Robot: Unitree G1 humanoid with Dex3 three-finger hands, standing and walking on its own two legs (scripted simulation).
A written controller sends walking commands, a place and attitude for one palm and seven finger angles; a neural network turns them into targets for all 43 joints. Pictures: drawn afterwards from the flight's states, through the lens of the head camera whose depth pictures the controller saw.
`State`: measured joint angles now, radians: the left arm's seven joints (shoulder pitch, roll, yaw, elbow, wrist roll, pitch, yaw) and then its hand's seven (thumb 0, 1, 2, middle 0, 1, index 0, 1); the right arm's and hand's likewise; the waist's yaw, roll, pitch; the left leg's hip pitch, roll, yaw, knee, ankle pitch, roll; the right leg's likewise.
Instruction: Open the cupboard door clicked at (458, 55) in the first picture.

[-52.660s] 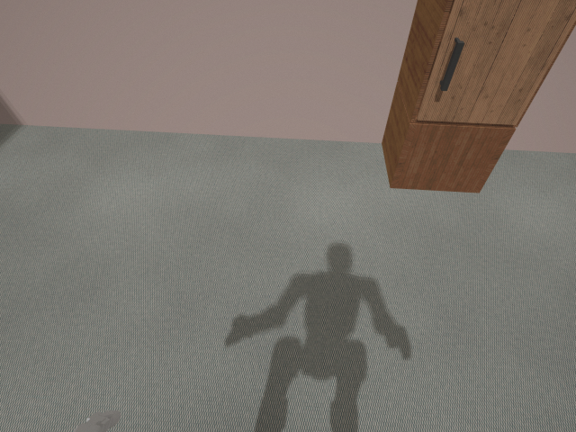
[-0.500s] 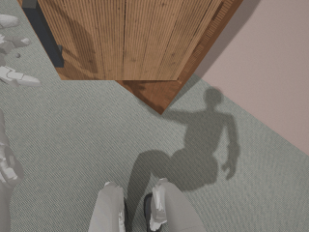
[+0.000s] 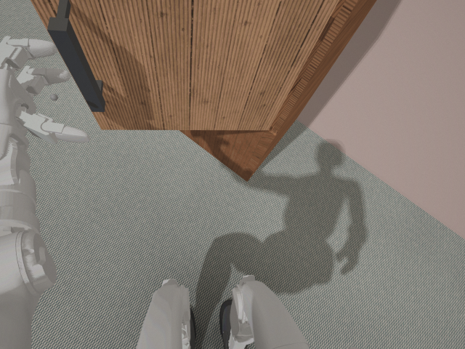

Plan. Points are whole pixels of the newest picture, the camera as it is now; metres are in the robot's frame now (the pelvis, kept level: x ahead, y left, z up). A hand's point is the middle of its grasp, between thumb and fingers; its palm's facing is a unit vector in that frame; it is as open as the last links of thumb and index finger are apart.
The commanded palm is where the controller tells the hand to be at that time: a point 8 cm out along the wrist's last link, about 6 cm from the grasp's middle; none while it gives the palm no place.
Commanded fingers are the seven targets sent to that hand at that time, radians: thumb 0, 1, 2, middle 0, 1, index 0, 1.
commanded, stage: slide the fingers in behind the handle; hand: left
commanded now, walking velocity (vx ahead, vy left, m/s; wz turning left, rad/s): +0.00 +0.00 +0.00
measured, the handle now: (83, 62) +0.56 +0.22 +0.04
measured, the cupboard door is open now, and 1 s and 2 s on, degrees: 42 42 44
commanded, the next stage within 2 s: close the thumb around the handle in 0.84 s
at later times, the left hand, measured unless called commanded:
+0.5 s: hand (81, 96) +0.50 +0.21 +0.03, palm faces +0.05 -1.00 -0.03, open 14.0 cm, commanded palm +0.48 +0.24 +0.03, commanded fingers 0.00 -0.50 0.30 -0.30 -1.20 -0.30 -1.20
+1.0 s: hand (79, 98) +0.50 +0.22 +0.03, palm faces +0.07 -1.00 -0.02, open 13.9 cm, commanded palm +0.49 +0.25 +0.03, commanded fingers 0.00 -0.28 0.40 -0.32 -1.22 -0.32 -1.22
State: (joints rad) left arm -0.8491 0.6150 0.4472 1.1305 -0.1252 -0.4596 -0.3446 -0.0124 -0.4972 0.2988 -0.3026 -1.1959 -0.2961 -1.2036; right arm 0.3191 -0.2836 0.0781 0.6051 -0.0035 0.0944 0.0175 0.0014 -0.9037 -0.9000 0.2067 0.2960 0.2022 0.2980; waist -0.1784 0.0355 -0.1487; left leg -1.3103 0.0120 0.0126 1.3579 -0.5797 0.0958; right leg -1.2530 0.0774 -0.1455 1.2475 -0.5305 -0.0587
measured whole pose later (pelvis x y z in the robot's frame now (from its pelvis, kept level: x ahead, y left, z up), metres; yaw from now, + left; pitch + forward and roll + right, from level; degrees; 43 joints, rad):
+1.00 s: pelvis +0.00 -0.01 +0.00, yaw +0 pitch +30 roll -5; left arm -0.86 0.55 0.41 1.16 -0.11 -0.50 -0.26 -0.01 -0.49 0.30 -0.30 -1.20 -0.30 -1.20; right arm 0.31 -0.28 0.07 0.61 -0.01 0.10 0.02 0.00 -0.90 -0.90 0.21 0.30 0.20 0.30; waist -0.19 0.03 -0.16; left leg -1.30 0.01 0.02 1.35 -0.57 0.09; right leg -1.25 0.08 -0.14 1.26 -0.53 -0.07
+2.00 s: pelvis +0.00 +0.00 +0.01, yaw +0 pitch +28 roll -5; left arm -0.72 0.47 0.38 1.04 -0.14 -0.50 -0.24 0.00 0.56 0.72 -0.26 -1.30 -0.27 -1.32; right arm 0.34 -0.27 0.05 0.60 0.00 0.12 0.04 0.00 -0.91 -0.90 0.20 0.30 0.20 0.30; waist -0.16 0.04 -0.17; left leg -1.24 0.01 0.05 1.32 -0.57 0.10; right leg -1.21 0.08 -0.11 1.23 -0.52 -0.06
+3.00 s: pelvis +0.00 -0.06 +0.02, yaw +7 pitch +21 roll +1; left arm 0.13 -0.03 -0.12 0.31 0.08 -0.59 0.51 -0.03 0.56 0.79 -0.29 -1.28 -0.26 -1.30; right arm 0.16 -0.21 0.00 0.61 -0.07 -0.04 0.03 0.01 -0.91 -0.90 0.20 0.30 0.20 0.30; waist -0.01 0.00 -0.21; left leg -1.09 -0.04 -0.01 1.26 -0.55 0.00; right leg -1.06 0.04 -0.16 1.26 -0.58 -0.14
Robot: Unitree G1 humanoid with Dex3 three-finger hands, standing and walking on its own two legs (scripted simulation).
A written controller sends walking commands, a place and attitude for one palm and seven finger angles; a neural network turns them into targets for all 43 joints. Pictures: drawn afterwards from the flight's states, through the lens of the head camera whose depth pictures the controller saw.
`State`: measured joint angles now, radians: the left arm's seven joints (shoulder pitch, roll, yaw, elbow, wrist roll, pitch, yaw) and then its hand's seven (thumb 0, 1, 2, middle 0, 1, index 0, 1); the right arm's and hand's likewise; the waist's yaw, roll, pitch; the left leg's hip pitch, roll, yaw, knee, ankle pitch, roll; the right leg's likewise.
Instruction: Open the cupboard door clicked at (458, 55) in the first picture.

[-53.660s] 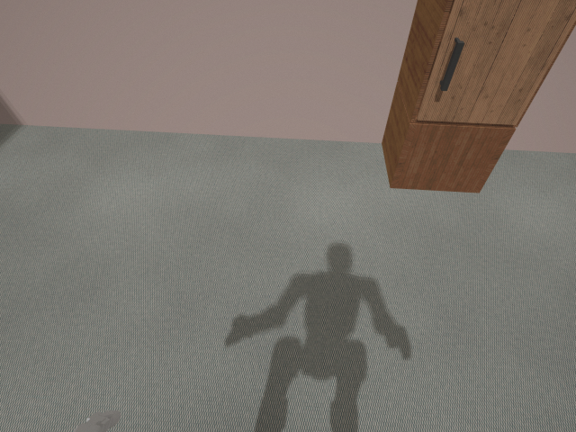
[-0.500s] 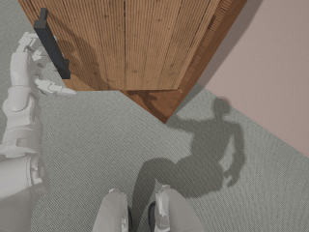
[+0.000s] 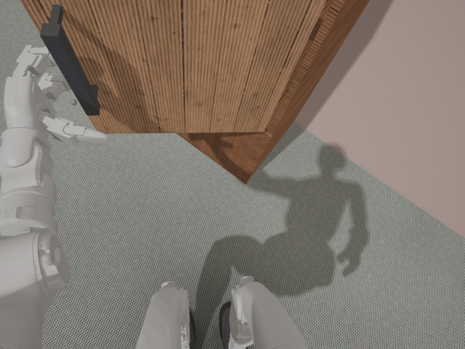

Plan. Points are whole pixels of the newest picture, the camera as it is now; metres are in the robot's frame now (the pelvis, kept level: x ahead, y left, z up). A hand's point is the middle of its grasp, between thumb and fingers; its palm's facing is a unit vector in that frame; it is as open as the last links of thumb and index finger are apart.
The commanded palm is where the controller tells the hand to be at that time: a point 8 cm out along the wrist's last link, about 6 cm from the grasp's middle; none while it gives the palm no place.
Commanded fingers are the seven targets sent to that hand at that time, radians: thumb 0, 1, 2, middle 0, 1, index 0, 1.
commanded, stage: close the thumb around the handle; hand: left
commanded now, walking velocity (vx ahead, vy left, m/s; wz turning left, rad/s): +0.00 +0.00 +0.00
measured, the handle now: (77, 67) +0.56 +0.22 +0.04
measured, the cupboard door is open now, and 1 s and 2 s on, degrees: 42 44 80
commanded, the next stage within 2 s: pull the door open along its arc in 0.64 s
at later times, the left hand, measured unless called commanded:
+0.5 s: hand (74, 99) +0.50 +0.22 +0.04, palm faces +0.04 -1.00 -0.03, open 7.3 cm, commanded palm +0.49 +0.25 +0.03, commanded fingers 0.00 0.90 0.90 -0.40 -1.35 -0.40 -1.35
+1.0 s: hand (78, 110) +0.48 +0.21 +0.04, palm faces +0.04 -1.00 -0.02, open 7.1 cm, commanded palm +0.44 +0.25 +0.03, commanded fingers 0.00 0.90 0.90 -0.40 -1.35 -0.40 -1.35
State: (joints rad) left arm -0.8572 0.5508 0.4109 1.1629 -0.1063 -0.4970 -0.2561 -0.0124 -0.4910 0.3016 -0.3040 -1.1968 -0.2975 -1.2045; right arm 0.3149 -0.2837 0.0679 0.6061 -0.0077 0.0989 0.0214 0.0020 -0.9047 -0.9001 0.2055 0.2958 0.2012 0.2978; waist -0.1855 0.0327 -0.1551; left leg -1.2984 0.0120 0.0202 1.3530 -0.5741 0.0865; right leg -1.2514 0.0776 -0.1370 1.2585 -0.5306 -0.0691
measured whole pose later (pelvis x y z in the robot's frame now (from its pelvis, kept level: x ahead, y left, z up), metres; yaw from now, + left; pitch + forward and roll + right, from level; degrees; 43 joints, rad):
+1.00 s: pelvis +0.00 +0.01 +0.01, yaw -1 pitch +28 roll -5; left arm -0.72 0.47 0.38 1.04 -0.14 -0.50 -0.24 0.00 0.56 0.72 -0.26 -1.30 -0.27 -1.32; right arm 0.34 -0.27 0.05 0.60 0.00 0.12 0.04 0.00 -0.91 -0.90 0.20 0.30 0.20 0.30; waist -0.16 0.04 -0.17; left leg -1.24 0.01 0.05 1.32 -0.57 0.10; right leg -1.21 0.08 -0.11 1.23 -0.52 -0.06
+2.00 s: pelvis +0.01 -0.06 +0.02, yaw +6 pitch +21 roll +1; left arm 0.13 -0.03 -0.12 0.31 0.08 -0.59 0.51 -0.03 0.56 0.79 -0.29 -1.28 -0.26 -1.30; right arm 0.16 -0.21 0.00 0.61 -0.07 -0.04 0.03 0.01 -0.91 -0.90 0.20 0.30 0.20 0.30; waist -0.01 0.00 -0.21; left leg -1.09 -0.04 -0.01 1.26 -0.55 0.00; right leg -1.06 0.04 -0.16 1.26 -0.58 -0.14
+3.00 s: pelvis +0.00 -0.03 +0.01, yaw +5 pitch +20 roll -1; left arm 0.15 0.15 -0.16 0.24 -0.07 -0.52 0.01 -0.01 -0.50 0.30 -0.14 -0.31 -0.06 -0.32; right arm 0.19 -0.23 0.02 0.53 -0.02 -0.03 0.03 0.01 -0.90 -0.90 0.20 0.30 0.20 0.30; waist 0.00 0.05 -0.19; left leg -1.09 -0.04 0.01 1.30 -0.57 0.05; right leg -1.05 0.03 -0.14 1.27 -0.58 -0.10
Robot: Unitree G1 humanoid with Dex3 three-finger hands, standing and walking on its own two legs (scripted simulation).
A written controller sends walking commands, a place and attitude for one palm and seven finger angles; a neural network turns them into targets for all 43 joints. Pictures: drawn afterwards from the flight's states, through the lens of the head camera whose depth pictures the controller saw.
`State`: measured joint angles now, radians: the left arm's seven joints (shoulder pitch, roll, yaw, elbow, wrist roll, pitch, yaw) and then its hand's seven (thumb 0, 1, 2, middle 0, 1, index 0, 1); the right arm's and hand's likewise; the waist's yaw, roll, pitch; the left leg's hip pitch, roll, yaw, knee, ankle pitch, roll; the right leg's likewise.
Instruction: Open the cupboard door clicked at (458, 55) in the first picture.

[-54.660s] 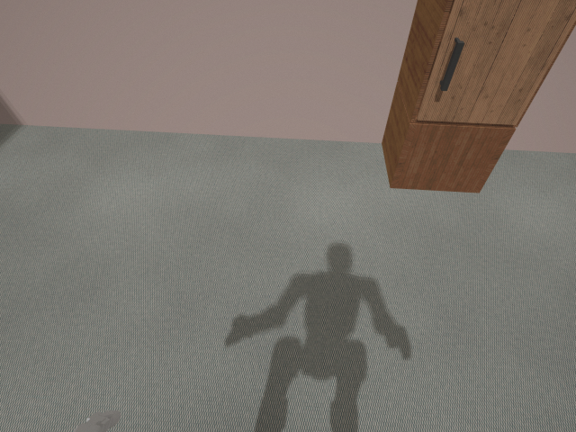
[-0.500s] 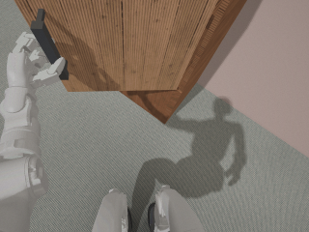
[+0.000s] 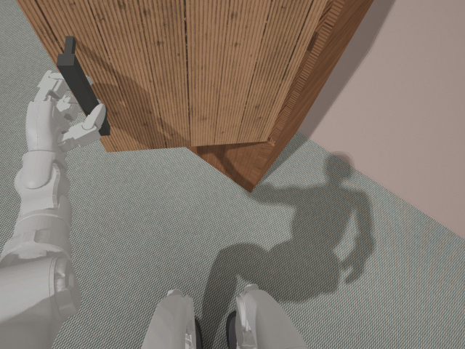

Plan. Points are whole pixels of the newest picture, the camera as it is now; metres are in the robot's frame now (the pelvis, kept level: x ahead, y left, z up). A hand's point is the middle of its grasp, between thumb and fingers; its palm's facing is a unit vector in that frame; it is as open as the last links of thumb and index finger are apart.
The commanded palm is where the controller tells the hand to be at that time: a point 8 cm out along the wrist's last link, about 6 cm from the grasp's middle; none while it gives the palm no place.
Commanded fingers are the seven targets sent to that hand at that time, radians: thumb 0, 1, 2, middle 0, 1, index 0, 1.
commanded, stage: pull the door open along its arc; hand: left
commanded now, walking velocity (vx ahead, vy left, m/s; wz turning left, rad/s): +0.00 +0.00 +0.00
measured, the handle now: (89, 91) +0.54 +0.22 +0.03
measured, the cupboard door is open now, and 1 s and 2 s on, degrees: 44 80 78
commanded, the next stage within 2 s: open thumb and fingers to let go in 0.76 s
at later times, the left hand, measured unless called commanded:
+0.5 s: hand (132, 211) +0.33 +0.13 +0.03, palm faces +0.38 -0.92 +0.04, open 7.1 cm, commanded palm +0.26 +0.20 +0.03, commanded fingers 0.00 0.90 0.90 -0.40 -1.35 -0.40 -1.35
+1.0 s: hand (170, 247) +0.28 +0.08 +0.03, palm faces +0.48 -0.88 -0.02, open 7.1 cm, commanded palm +0.23 +0.12 +0.03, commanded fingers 0.00 0.34 0.66 -0.36 -1.29 -0.36 -1.29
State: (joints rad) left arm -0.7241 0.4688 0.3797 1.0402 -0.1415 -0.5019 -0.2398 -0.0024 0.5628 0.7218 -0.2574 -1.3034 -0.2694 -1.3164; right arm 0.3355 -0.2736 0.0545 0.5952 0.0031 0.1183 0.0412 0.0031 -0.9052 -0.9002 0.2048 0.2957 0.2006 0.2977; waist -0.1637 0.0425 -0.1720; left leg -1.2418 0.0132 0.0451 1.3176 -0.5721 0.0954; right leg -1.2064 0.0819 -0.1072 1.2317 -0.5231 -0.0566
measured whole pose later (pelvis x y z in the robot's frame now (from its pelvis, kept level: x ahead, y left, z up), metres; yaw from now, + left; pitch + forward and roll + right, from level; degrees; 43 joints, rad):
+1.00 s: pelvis +0.00 -0.06 +0.01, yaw +7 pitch +21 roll +1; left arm 0.13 -0.03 -0.12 0.31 0.08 -0.59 0.51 -0.03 0.56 0.79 -0.29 -1.28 -0.26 -1.30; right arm 0.16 -0.21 0.00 0.61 -0.07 -0.04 0.03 0.01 -0.91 -0.90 0.20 0.30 0.20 0.30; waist -0.01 0.00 -0.21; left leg -1.09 -0.04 -0.01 1.26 -0.55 0.00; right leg -1.06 0.04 -0.16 1.26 -0.58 -0.14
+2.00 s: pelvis +0.00 -0.03 +0.00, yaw +5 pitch +20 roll -1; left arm 0.15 0.15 -0.16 0.24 -0.07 -0.52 0.01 -0.01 -0.50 0.30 -0.14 -0.31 -0.06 -0.32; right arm 0.19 -0.23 0.02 0.53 -0.02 -0.03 0.03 0.01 -0.90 -0.90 0.20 0.30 0.20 0.30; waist 0.00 0.05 -0.19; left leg -1.09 -0.04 0.01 1.30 -0.57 0.05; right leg -1.05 0.03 -0.14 1.27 -0.58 -0.10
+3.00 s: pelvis +0.00 -0.02 -0.01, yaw +4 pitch +22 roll -3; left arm 0.56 0.21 0.02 -0.09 -0.20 -0.48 -0.17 -0.01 -0.50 0.30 -0.16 -0.30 -0.15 -0.30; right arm 0.18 -0.22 0.00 0.44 0.01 -0.05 -0.02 0.01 -0.90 -0.90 0.20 0.30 0.20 0.30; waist 0.02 0.02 -0.22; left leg -1.16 -0.02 0.01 1.40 -0.62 0.06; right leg -1.12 0.05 -0.14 1.34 -0.61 -0.09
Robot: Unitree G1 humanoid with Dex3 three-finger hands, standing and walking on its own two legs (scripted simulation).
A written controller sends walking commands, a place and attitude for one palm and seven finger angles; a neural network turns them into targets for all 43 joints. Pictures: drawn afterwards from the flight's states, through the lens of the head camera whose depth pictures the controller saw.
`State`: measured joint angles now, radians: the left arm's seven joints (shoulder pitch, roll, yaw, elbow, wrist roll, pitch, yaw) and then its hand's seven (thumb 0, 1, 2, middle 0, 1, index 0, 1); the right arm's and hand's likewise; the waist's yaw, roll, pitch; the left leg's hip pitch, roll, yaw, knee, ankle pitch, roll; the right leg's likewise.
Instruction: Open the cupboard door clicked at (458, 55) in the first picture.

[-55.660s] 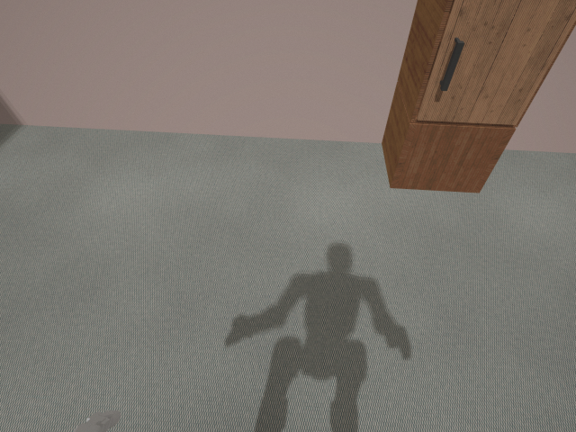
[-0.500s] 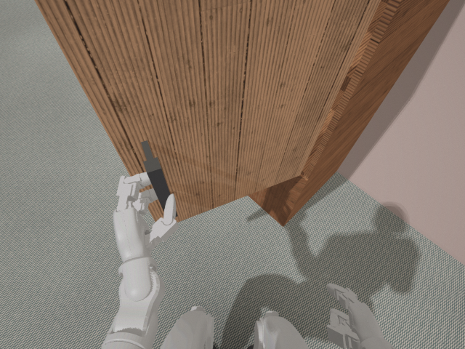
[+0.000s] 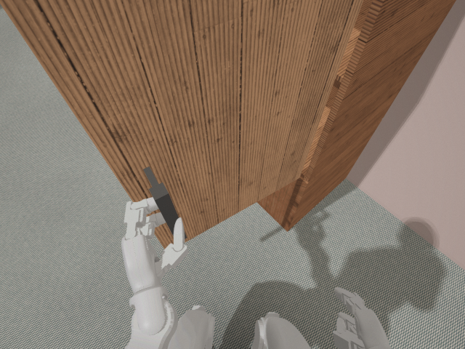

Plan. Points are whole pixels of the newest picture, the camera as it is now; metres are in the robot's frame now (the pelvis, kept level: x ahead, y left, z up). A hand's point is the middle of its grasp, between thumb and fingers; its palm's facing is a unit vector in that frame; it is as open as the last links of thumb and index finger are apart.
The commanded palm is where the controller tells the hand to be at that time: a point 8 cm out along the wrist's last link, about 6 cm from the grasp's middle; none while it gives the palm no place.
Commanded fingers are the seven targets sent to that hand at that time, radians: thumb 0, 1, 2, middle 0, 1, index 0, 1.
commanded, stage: open thumb and fingers to let go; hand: left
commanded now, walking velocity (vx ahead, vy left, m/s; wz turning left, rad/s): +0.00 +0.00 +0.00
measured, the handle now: (166, 207) +0.35 +0.13 +0.02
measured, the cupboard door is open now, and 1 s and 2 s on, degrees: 80 78 80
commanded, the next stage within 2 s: slide the hand sideways off the handle in 0.68 s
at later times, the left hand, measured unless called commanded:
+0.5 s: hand (175, 242) +0.29 +0.11 +0.02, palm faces +0.36 -0.93 -0.01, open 14.0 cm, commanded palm +0.24 +0.16 +0.02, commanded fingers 0.00 -0.50 0.30 -0.21 -0.65 -0.21 -0.65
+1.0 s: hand (168, 256) +0.26 +0.12 +0.02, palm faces -0.14 -0.99 -0.07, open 16.6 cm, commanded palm +0.24 +0.16 +0.02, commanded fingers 0.00 -0.50 0.30 -0.15 -0.30 -0.15 -0.30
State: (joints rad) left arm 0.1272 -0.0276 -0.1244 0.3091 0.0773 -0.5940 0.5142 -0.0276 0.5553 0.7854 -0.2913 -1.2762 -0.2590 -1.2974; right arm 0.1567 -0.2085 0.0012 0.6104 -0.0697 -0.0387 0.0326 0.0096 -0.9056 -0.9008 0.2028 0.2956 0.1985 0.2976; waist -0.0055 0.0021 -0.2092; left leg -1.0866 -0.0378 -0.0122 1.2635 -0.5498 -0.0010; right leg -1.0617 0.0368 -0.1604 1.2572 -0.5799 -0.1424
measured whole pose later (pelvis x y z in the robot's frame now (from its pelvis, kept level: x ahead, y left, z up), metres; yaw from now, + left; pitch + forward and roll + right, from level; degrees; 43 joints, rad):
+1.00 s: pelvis +0.00 +0.03 +0.00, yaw -1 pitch +20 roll -1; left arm 0.15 0.15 -0.16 0.24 -0.07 -0.52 0.01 -0.01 -0.50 0.30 -0.14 -0.31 -0.06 -0.32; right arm 0.19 -0.23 0.02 0.53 -0.02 -0.03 0.03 0.01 -0.90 -0.90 0.20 0.30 0.20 0.30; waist 0.00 0.05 -0.19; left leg -1.09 -0.04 0.01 1.30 -0.57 0.05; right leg -1.05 0.03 -0.14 1.27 -0.58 -0.10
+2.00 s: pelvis +0.00 +0.04 -0.02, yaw -3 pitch +22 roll -3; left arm 0.56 0.21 0.02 -0.09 -0.20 -0.48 -0.17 -0.01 -0.50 0.30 -0.16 -0.30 -0.15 -0.30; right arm 0.18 -0.22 0.00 0.44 0.01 -0.05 -0.02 0.01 -0.90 -0.90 0.20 0.30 0.20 0.30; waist 0.02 0.02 -0.22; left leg -1.16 -0.02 0.01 1.40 -0.62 0.06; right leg -1.12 0.05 -0.14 1.34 -0.61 -0.09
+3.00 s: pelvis +0.05 +0.07 +0.10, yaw -2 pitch +3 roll -2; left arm 0.60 0.34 0.17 -0.40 -0.06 0.01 0.16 0.00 0.12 0.56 -0.18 -0.30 -0.18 -0.30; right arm 0.28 -0.23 0.07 0.51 0.03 -0.06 -0.10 0.01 -0.90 -0.90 0.21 0.30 0.20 0.30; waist 0.05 0.08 -0.12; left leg -0.35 -0.07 0.02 0.70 -0.40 0.10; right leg -0.32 0.04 -0.07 0.63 -0.37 -0.03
